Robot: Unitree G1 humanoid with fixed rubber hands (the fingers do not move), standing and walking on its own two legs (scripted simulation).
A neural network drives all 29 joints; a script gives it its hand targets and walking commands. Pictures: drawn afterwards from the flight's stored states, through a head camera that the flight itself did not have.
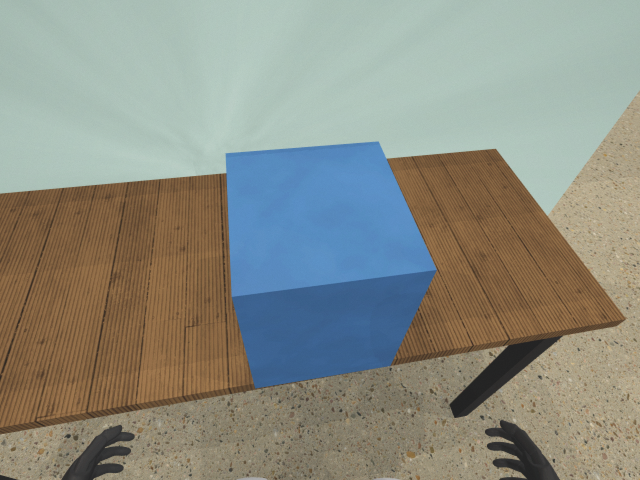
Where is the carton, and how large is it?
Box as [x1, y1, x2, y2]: [226, 141, 436, 387]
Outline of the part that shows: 378,141 226,153 231,292 255,387 390,365 436,269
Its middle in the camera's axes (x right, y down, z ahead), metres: -0.01 +0.04 +0.53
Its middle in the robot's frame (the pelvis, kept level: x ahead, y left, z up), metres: +0.38 +0.01 +0.04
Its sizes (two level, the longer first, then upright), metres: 0.210 0.200 0.250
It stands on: a table, 0.67 m high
